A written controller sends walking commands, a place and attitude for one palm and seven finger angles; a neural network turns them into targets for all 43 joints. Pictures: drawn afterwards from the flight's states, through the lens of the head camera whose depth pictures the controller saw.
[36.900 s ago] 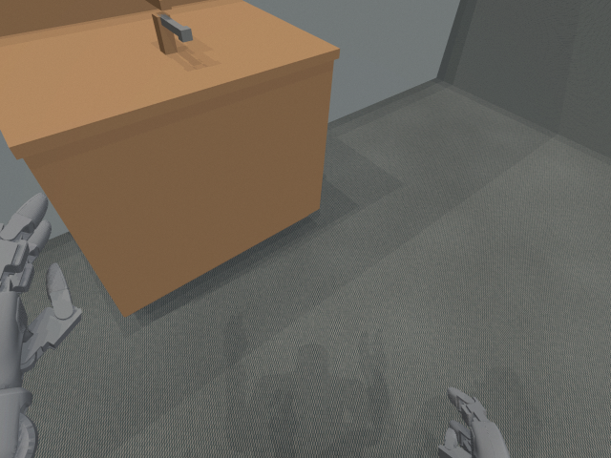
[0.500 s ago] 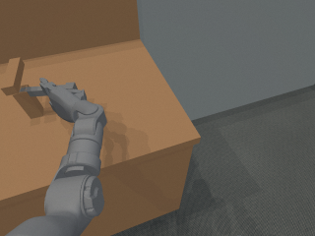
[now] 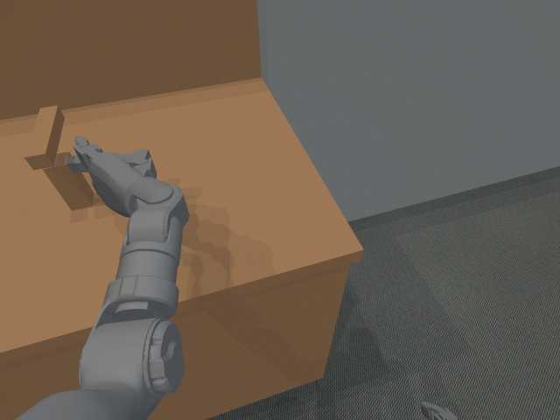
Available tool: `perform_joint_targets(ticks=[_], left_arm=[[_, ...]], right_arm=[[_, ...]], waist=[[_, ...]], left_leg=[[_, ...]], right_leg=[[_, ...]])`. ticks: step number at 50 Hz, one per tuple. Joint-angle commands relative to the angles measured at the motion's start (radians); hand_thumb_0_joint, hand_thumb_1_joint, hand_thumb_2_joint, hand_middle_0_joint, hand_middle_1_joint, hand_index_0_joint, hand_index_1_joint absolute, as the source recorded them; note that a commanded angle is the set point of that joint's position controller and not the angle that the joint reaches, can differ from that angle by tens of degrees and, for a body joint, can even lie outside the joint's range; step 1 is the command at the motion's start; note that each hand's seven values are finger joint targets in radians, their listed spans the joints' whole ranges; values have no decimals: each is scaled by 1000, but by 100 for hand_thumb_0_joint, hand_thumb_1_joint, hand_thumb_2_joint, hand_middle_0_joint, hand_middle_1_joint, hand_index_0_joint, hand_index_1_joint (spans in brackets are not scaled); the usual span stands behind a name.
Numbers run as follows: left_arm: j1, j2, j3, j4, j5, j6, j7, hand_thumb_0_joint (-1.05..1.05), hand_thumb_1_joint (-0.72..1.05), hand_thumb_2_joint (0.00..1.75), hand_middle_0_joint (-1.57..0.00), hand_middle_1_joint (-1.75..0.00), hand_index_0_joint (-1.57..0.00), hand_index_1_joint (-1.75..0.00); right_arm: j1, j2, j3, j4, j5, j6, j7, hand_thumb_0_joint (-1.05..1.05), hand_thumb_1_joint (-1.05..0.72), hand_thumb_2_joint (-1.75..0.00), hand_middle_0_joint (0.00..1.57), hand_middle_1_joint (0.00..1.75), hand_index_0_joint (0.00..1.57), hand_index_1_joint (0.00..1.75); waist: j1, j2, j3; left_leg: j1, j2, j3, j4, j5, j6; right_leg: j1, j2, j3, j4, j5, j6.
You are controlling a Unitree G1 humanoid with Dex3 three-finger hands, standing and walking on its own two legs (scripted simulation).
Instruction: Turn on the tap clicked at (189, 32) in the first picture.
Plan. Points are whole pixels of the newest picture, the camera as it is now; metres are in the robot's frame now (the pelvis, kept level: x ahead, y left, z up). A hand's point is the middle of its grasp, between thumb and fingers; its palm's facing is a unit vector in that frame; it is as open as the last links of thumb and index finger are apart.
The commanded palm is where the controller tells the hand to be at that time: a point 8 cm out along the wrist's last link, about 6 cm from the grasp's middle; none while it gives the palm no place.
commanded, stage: lift the hand up off the lever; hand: left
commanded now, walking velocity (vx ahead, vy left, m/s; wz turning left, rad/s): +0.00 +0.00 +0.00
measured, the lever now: (141, 161) +0.49 +0.24 +0.12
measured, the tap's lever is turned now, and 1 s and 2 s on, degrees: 75 75 75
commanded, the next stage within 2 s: draw the hand back beside the body in 1.46 s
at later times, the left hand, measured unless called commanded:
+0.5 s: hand (134, 159) +0.43 +0.21 +0.18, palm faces +0.80 -0.60 -0.07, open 7.8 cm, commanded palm +0.38 +0.23 +0.18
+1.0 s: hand (139, 147) +0.43 +0.20 +0.20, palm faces +0.77 -0.63 -0.07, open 7.8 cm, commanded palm +0.37 +0.22 +0.20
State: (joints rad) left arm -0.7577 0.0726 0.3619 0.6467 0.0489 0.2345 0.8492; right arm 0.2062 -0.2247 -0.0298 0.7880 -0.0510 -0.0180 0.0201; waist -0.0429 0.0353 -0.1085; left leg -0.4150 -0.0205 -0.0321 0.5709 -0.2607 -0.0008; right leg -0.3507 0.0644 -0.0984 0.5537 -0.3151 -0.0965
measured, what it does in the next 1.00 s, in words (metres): stands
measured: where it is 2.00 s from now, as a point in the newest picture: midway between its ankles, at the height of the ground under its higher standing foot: outside the picture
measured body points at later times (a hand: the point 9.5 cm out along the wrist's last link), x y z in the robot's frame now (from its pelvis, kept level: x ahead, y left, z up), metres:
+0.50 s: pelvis -0.01 +0.00 +0.00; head -0.01 -0.01 +0.45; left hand +0.38 +0.24 +0.18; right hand +0.12 -0.24 -0.12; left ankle +0.01 +0.12 -0.73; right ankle -0.02 -0.05 -0.73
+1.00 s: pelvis +0.00 +0.00 +0.01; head -0.01 -0.02 +0.46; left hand +0.39 +0.23 +0.20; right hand +0.14 -0.23 -0.11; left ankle +0.01 +0.12 -0.73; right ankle -0.02 -0.05 -0.73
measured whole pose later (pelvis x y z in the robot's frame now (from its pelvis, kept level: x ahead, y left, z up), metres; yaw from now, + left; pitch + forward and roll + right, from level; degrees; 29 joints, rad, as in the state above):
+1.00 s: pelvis +0.00 +0.00 +0.01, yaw -1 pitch +3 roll +0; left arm -0.78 0.07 0.32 0.54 0.02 0.37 0.83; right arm 0.16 -0.22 -0.02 0.81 -0.03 -0.03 0.00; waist -0.01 0.04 -0.08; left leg -0.31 -0.02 -0.02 0.49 -0.22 0.01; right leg -0.25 0.06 -0.08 0.47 -0.27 -0.09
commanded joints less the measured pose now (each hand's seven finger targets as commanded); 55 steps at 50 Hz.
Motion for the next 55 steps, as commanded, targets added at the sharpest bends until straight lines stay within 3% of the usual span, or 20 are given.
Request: perform_joint_targets(ticks=[1,3,5,9,10,13,16,21,24,25,27,30,31,35,38,40,44,45,53,55], left_arm=[[-495,166,-53,-254,38,-53,11,0,90,90,-15,-15,-15,-15],[-484,160,-55,-269,32,-46,9,0,90,90,-15,-15,-15,-15],[-472,213,-13,-268,32,-39,7,0,90,90,-15,-15,-15,-15],[-423,175,-40,-313,26,-16,3,0,90,90,-15,-15,-15,-15],[-411,203,-19,-287,26,-11,-1,0,90,90,-15,-15,-15,-15],[-429,178,-46,-265,16,11,-10,0,90,90,-15,-15,-15,-15],[-485,188,-51,-251,12,16,-15,0,90,90,-15,-15,-15,-15],[-559,179,-77,-294,28,-8,-9,0,90,90,-15,-15,-15,-15],[-541,141,-100,-274,22,0,-8,0,90,90,-15,-15,-15,-15],[-513,187,-54,-261,16,2,-10,0,90,90,-15,-15,-15,-15],[-474,177,-53,-273,-1,14,-13,0,90,90,-15,-15,-15,-15],[-446,193,-35,-269,-7,32,-18,0,90,90,-15,-15,-15,-15],[-459,158,-64,-280,-9,37,-17,0,90,90,-15,-15,-15,-15],[-490,215,-25,-331,2,36,-9,0,90,90,-15,-15,-15,-15],[-533,158,-80,-344,18,42,-2,0,90,90,-15,-15,-15,-15],[-521,217,-36,-326,19,46,-3,0,90,90,-15,-15,-15,-15],[-524,140,-98,-341,12,65,-9,0,90,90,-15,-15,-15,-15],[-504,167,-71,-316,8,71,-12,0,90,90,-15,-15,-15,-15],[-451,121,-97,-385,-23,91,-19,0,90,90,-15,-15,-15,-15],[-427,205,-28,-390,-24,91,-20,0,90,90,-15,-15,-15,-15]], right_arm=[[-63,-115,-37,-117,5,-38,-5,0,-90,-90,20,30,20,30],[-71,-112,-36,-121,5,-39,-6,0,-90,-90,20,30,20,30],[-73,-116,-38,-116,5,-35,-13,0,-90,-90,20,30,20,30],[-86,-107,-34,-130,9,-35,-9,0,-90,-90,20,30,20,30],[-84,-112,-35,-122,9,-31,-14,0,-90,-90,20,30,20,30],[-99,-111,-28,-123,18,-35,-18,0,-90,-90,20,30,20,30],[-113,-112,-23,-115,24,-43,-26,0,-90,-90,20,30,20,30],[-110,-104,-26,-104,16,-59,-23,0,-90,-90,20,30,20,30],[-108,-104,-28,-102,14,-63,-20,0,-90,-90,20,30,20,30],[-100,-109,-32,-99,15,-57,-25,0,-90,-90,20,30,20,30],[-107,-109,-29,-116,21,-53,-25,0,-90,-90,20,30,20,30],[-113,-114,-31,-111,22,-44,-29,0,-90,-90,20,30,20,30],[-117,-109,-26,-120,25,-47,-25,0,-90,-90,20,30,20,30],[-130,-109,-30,-115,24,-44,-25,0,-90,-90,20,30,20,30],[-140,-103,-25,-114,20,-55,-17,0,-90,-90,20,30,20,30],[-138,-107,-28,-105,21,-49,-21,0,-90,-90,20,30,20,30],[-151,-100,-25,-113,24,-54,-19,0,-90,-90,20,30,20,30],[-146,-105,-27,-107,24,-51,-22,0,-90,-90,20,30,20,30],[-164,-98,-24,-126,32,-47,-19,0,-90,-90,20,30,20,30],[-166,-104,-26,-122,33,-35,-27,0,-90,-90,20,30,20,30]], waist=[[0,-47,-307],[7,-58,-307],[17,-66,-308],[26,-49,-324],[25,-69,-299],[14,-96,-247],[7,-83,-206],[6,-11,-271],[4,-19,-283],[14,-34,-290],[26,-60,-315],[36,-65,-295],[29,-72,-279],[43,-54,-274],[29,-52,-261],[38,-49,-254],[31,-31,-268],[37,-32,-258],[48,-69,-289],[65,-86,-295]], left_leg=[[157,8,24,-19,280,18],[150,6,28,-24,274,18],[145,6,23,-33,272,19],[166,7,38,-35,304,15],[156,7,30,-43,290,17],[140,8,35,-58,236,21],[137,6,30,-74,175,27],[187,7,25,-67,200,22],[187,4,28,-63,210,18],[191,4,20,-68,226,17],[186,3,27,-73,244,15],[194,8,27,-84,275,12],[198,8,31,-84,275,15],[210,12,30,-92,276,14],[216,15,36,-87,272,13],[213,16,29,-96,260,12],[228,13,38,-96,263,10],[231,13,29,-103,267,7],[262,12,37,-104,335,6],[251,13,36,-113,338,6]], right_leg=[[129,-77,62,-76,383,88],[146,-79,65,-80,395,92],[169,-81,67,-82,401,92],[192,-86,69,-83,455,95],[187,-81,63,-89,423,93],[169,-88,73,-118,370,99],[137,-88,82,-148,265,97],[120,-73,76,-132,239,82],[128,-75,76,-128,264,84],[143,-70,69,-124,274,81],[182,-78,72,-120,325,88],[192,-74,64,-120,352,85],[180,-76,63,-125,350,86],[185,-69,63,-133,325,80],[160,-69,64,-137,309,79],[167,-65,62,-142,279,76],[171,-69,66,-145,291,76],[169,-63,58,-147,276,72],[226,-76,62,-141,411,85],[260,-78,64,-143,432,88]])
